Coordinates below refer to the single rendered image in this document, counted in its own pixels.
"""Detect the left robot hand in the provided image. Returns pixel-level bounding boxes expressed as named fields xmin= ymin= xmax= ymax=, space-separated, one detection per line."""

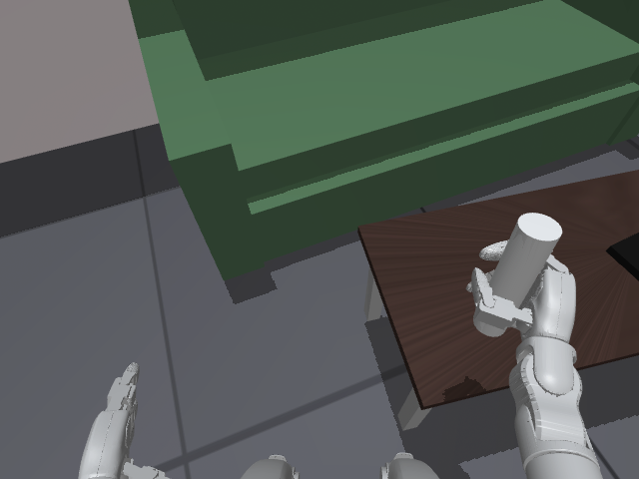
xmin=78 ymin=362 xmax=170 ymax=479

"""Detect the sofa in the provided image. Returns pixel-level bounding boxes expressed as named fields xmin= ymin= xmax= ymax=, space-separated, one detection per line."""
xmin=129 ymin=0 xmax=639 ymax=281

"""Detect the right robot arm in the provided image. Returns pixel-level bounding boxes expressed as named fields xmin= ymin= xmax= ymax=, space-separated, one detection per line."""
xmin=509 ymin=335 xmax=603 ymax=479

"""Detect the coffee table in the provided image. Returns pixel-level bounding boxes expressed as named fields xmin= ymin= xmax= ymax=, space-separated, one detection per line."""
xmin=357 ymin=170 xmax=639 ymax=431

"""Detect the right robot hand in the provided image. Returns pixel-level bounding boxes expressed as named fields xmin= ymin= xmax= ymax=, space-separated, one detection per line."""
xmin=466 ymin=240 xmax=576 ymax=344

